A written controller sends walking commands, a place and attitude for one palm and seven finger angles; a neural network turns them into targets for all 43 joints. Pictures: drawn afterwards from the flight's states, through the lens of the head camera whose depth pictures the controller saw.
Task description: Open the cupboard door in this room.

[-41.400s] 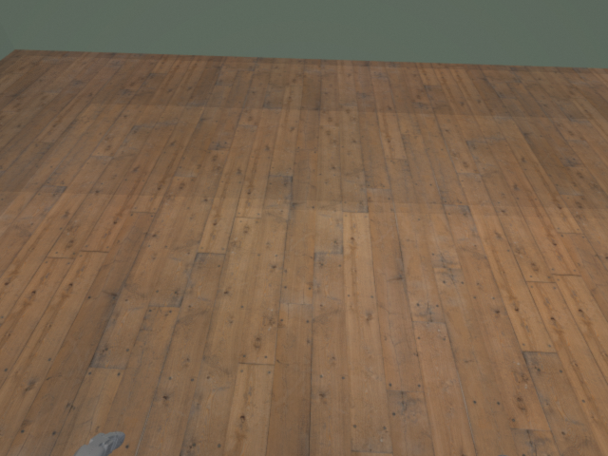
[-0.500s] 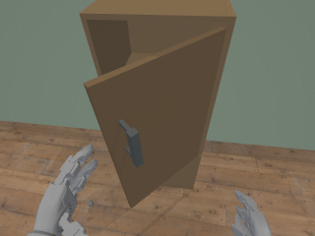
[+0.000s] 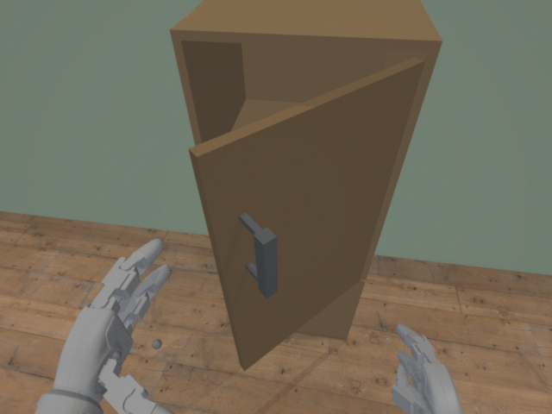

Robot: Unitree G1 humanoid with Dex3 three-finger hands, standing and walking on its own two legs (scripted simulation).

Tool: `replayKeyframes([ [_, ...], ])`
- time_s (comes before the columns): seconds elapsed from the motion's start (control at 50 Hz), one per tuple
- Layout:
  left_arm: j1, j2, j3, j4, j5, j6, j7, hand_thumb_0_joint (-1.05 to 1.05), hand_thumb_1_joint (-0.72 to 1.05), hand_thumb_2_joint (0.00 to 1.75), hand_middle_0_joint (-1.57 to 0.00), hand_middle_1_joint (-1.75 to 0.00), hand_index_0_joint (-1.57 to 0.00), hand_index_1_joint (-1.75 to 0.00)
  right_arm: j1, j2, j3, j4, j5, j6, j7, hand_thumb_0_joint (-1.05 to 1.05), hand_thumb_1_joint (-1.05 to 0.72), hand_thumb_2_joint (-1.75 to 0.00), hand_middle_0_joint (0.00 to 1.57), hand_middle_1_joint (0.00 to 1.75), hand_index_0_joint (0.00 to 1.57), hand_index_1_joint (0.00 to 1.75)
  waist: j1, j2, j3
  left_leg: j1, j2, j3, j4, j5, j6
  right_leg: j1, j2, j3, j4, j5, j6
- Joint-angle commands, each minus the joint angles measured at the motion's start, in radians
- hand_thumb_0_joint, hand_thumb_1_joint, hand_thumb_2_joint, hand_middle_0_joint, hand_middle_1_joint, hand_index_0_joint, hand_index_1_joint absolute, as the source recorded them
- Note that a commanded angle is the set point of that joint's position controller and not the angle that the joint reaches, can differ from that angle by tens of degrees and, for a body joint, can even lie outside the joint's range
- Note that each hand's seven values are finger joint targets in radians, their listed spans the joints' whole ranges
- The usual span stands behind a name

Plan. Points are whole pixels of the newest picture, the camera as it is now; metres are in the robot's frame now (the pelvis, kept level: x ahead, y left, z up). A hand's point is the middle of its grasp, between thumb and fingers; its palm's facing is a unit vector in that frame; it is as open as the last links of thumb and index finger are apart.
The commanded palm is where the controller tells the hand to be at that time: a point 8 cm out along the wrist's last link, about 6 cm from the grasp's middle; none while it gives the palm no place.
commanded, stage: draw the hand back to the body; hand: left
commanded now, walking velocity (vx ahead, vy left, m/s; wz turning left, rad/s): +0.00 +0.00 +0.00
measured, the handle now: (258, 256) +0.30 +0.07 +0.11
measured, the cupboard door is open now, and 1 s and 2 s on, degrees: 47 47 47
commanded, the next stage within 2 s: step back with the hand held close in 1.26 s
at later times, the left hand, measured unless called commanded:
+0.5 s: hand (106, 308) +0.19 +0.21 +0.15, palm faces +0.29 -0.89 -0.36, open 13.7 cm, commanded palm +0.14 +0.26 +0.17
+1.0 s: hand (74, 262) +0.21 +0.25 +0.19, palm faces +0.44 -0.80 -0.41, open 8.1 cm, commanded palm +0.16 +0.28 +0.20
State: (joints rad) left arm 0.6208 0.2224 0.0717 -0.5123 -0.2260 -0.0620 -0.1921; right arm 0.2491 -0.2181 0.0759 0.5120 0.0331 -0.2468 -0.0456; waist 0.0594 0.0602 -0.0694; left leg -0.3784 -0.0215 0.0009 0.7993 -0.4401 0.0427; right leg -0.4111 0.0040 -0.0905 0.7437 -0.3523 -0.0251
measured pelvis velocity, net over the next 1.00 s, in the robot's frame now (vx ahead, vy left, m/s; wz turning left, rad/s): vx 0.02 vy -0.01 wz -0.03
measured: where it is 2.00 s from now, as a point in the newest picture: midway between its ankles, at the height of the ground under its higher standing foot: outside the picture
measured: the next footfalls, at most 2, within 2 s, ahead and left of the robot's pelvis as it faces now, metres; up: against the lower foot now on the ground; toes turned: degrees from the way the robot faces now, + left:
none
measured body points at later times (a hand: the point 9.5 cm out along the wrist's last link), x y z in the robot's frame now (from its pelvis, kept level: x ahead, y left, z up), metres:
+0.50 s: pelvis +0.01 +0.00 +0.02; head +0.00 -0.01 +0.47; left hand +0.17 +0.26 +0.17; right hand +0.19 -0.21 -0.05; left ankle -0.01 +0.09 -0.71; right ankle +0.02 -0.11 -0.71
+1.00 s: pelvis +0.02 -0.01 +0.03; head +0.00 -0.03 +0.48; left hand +0.19 +0.29 +0.21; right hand +0.21 -0.23 -0.05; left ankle -0.01 +0.09 -0.71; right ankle +0.02 -0.11 -0.71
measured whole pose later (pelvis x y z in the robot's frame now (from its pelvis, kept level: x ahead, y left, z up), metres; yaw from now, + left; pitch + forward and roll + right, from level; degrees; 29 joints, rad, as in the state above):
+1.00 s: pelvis +0.02 -0.01 +0.03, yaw -2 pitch -5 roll -1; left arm 0.46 0.34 0.33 -0.39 -0.05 -0.08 0.11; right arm 0.18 -0.23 0.03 0.65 -0.01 -0.12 -0.07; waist 0.08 0.07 0.03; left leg -0.04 -0.01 0.02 0.40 -0.28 0.03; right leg -0.09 0.03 -0.06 0.37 -0.20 -0.04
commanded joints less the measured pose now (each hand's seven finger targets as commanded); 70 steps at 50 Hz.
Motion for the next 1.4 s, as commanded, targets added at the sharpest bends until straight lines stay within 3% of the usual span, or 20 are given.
replayKeyframes([
  [0.0,-0.051,0.097,0.082,-0.232,-0.026,-0.042,-0.02,0.0,-0.5,0.3,-0.15,-0.3,-0.15,-0.3,-0.125,-0.114,-0.055,-0.177,0.011,-0.063,-0.016,0.0,-0.9,-0.9,0.2,0.3,0.2,0.3,-0.006,-0.041,-0.037,-0.018,0.029,-0.071,-0.184,0.207,-0.041,0.084,0.008,0.025,-0.121,0.13,-0.002],
  [0.06,-0.074,0.118,0.111,-0.251,-0.036,-0.031,-0.03,0.0,-0.5,0.3,-0.15,-0.3,-0.15,-0.3,-0.126,-0.113,-0.051,-0.173,0.011,-0.069,-0.019,0.0,-0.9,-0.9,0.2,0.3,0.2,0.3,-0.001,0.003,-0.044,0.002,0.025,-0.071,-0.194,0.226,-0.048,0.099,0.009,0.022,-0.129,0.148,-0.005],
  [0.16,-0.102,0.156,0.181,-0.223,-0.06,-0.01,-0.04,0.0,-0.32,0.37,-0.16,-0.3,-0.16,-0.3,-0.133,-0.115,-0.048,-0.156,0.016,-0.071,-0.026,0.0,-0.9,-0.9,0.2,0.3,0.2,0.3,0.007,-0.01,-0.032,0.017,0.027,-0.077,-0.217,0.236,-0.055,0.121,0.014,0.016,-0.154,0.155,-0.007],
  [0.18,-0.119,0.304,0.224,-0.289,0.106,-0.039,0.118,0.0,-0.29,0.39,-0.16,-0.3,-0.16,-0.3,-0.124,-0.105,-0.059,-0.158,-0.008,-0.055,-0.048,0.0,-0.9,-0.9,0.2,0.3,0.2,0.3,0.031,-0.017,-0.013,0.0,0.04,-0.068,-0.261,0.194,-0.036,0.188,0.004,0.071,-0.199,0.123,-0.018],
  [0.2,-0.061,0.185,0.158,-0.266,0.118,-0.032,0.181,0.0,-0.26,0.4,-0.16,-0.3,-0.16,-0.3,-0.125,-0.089,-0.052,-0.156,-0.022,-0.049,-0.053,0.0,-0.9,-0.9,0.2,0.3,0.2,0.3,0.011,-0.005,0.045,0.0,0.035,-0.064,-0.278,0.17,-0.038,0.178,-0.005,0.073,-0.226,0.102,-0.018],
  [0.22,-0.034,0.149,0.129,-0.234,0.128,-0.024,0.21,0.0,-0.22,0.42,-0.16,-0.3,-0.16,-0.3,-0.114,-0.09,-0.051,-0.147,-0.023,-0.041,-0.051,0.0,-0.9,-0.9,0.2,0.3,0.2,0.3,0.003,-0.016,0.063,0.0,0.037,-0.065,-0.281,0.171,-0.039,0.175,-0.009,0.068,-0.232,0.099,-0.018],
  [0.26,-0.052,0.157,0.13,-0.25,0.157,-0.033,0.251,0.0,-0.15,0.45,-0.16,-0.3,-0.16,-0.3,-0.121,-0.095,-0.05,-0.133,-0.026,-0.023,-0.043,0.0,-0.9,-0.9,0.2,0.3,0.2,0.3,0.005,0.035,0.058,0.039,0.048,-0.071,-0.305,0.224,-0.04,0.203,-0.011,0.065,-0.239,0.132,-0.019],
  [0.38,-0.09,0.21,0.18,-0.203,0.191,-0.054,0.311,0.0,0.06,0.54,-0.17,-0.3,-0.17,-0.3,-0.153,-0.102,-0.061,-0.099,-0.035,0.002,-0.051,0.0,-0.9,-0.9,0.2,0.3,0.2,0.3,0.007,-0.005,0.057,0.125,0.047,-0.051,-0.355,0.243,-0.027,0.257,-0.016,0.078,-0.316,0.145,-0.017],
  [0.48,-0.104,0.238,0.226,-0.205,0.2,-0.072,0.329,0.0,0.23,0.62,-0.18,-0.3,-0.18,-0.3,-0.167,-0.103,-0.066,-0.072,-0.04,0.009,-0.052,0.0,-0.9,-0.9,0.2,0.3,0.2,0.3,0.017,0.023,0.014,0.185,0.049,-0.046,-0.397,0.344,-0.033,0.325,-0.021,0.076,-0.33,0.225,-0.018],
  [0.6,-0.125,0.244,0.27,-0.137,0.192,-0.071,0.328,0.0,0.44,0.7,-0.18,-0.3,-0.18,-0.3,-0.179,-0.103,-0.074,-0.048,-0.041,0.038,-0.046,0.0,-0.9,-0.9,0.2,0.3,0.2,0.3,0.016,-0.045,0.049,0.221,0.054,-0.034,-0.423,0.403,-0.03,0.343,-0.017,0.08,-0.366,0.278,-0.01],
  [0.68,-0.161,0.27,0.308,-0.141,0.195,-0.081,0.329,0.0,0.58,0.76,-0.19,-0.3,-0.19,-0.3,-0.185,-0.108,-0.079,-0.038,-0.04,0.047,-0.041,0.0,-0.9,-0.9,0.2,0.3,0.2,0.3,0.021,0.023,0.026,0.248,0.052,-0.03,-0.435,0.448,-0.035,0.368,-0.017,0.084,-0.374,0.303,-0.013],
  [0.76,-0.195,0.286,0.34,-0.129,0.186,-0.083,0.329,0.0,0.73,0.82,-0.19,-0.3,-0.19,-0.3,-0.183,-0.105,-0.084,-0.032,-0.04,0.061,-0.037,0.0,-0.9,-0.9,0.2,0.3,0.2,0.3,0.017,-0.016,0.025,0.268,0.052,-0.019,-0.44,0.444,-0.029,0.369,-0.016,0.092,-0.394,0.317,-0.008],
  [0.86,-0.247,0.312,0.38,-0.11,0.181,-0.086,0.328,0.0,0.9,0.9,-0.2,-0.3,-0.2,-0.3,-0.189,-0.106,-0.086,-0.022,-0.04,0.071,-0.034,0.0,-0.9,-0.9,0.2,0.3,0.2,0.3,0.019,0.017,0.031,0.285,0.051,-0.016,-0.447,0.468,-0.031,0.374,-0.016,0.095,-0.406,0.336,-0.009],
  [0.96,-0.225,0.269,0.338,-0.08,0.177,-0.084,0.313,0.0,0.9,0.9,-0.2,-0.3,-0.2,-0.3,-0.193,-0.111,-0.093,-0.024,-0.039,0.081,-0.026,0.0,-0.9,-0.9,0.2,0.3,0.2,0.3,0.015,-0.024,0.035,0.295,0.052,-0.008,-0.45,0.455,-0.02,0.372,-0.017,0.094,-0.42,0.333,-0.002],
  [1.0,-0.222,0.278,0.341,-0.09,0.178,-0.087,0.314,0.0,0.9,0.9,-0.2,-0.3,-0.2,-0.3,-0.192,-0.113,-0.093,-0.023,-0.04,0.081,-0.026,0.0,-0.9,-0.9,0.2,0.3,0.2,0.3,0.018,0.016,0.024,0.298,0.05,-0.009,-0.454,0.469,-0.022,0.384,-0.02,0.095,-0.416,0.345,-0.004],
  [1.06,-0.218,0.3,0.362,-0.093,0.175,-0.088,0.316,0.0,0.9,0.9,-0.2,-0.3,-0.2,-0.3,-0.197,-0.109,-0.095,-0.026,-0.041,0.082,-0.027,0.0,-0.9,-0.9,0.2,0.3,0.2,0.3,0.022,-0.046,0.008,0.302,0.048,-0.004,-0.447,0.458,-0.014,0.389,-0.019,0.101,-0.424,0.353,0.0],
  [1.2,-0.236,0.3,0.361,-0.102,0.179,-0.094,0.321,0.0,0.9,0.9,-0.2,-0.3,-0.2,-0.3,-0.204,-0.105,-0.091,-0.018,-0.04,0.074,-0.03,0.0,-0.9,-0.9,0.2,0.3,0.2,0.3,0.018,0.033,0.041,0.296,0.044,-0.007,-0.457,0.422,-0.019,0.372,-0.02,0.109,-0.441,0.313,-0.006],
  [1.34,-0.232,0.29,0.353,-0.065,0.174,-0.096,0.316,0.0,0.9,0.9,-0.2,-0.3,-0.2,-0.3,-0.207,-0.105,-0.096,-0.013,-0.038,0.073,-0.029,0.0,-0.9,-0.9,0.2,0.3,0.2,0.3,0.017,-0.028,0.058,0.292,0.046,-0.002,-0.46,0.358,-0.01,0.352,-0.018,0.112,-0.464,0.243,0.001],
  [1.36,-0.37,0.348,0.388,-0.121,0.177,-0.107,0.324,0.0,0.9,0.9,-0.2,-0.3,-0.2,-0.3,-0.214,-0.111,-0.094,-0.008,-0.037,0.069,-0.032,0.0,-0.9,-0.9,0.2,0.3,0.2,0.3,0.01,-0.012,0.032,0.299,0.041,-0.005,-0.456,0.351,-0.008,0.357,-0.021,0.122,-0.468,0.237,-0.001],
  [1.38,-0.518,0.494,0.534,-0.14,0.185,-0.16,0.34,0.0,0.9,0.9,-0.2,-0.3,-0.2,-0.3,-0.184,-0.107,-0.072,-0.052,-0.015,0.083,-0.033,0.0,-0.9,-0.9,0.2,0.3,0.2,0.3,-0.037,0.058,0.17,0.214,0.046,-0.034,-0.444,0.238,-0.002,0.223,-0.066,0.232,-0.522,0.224,-0.006],
])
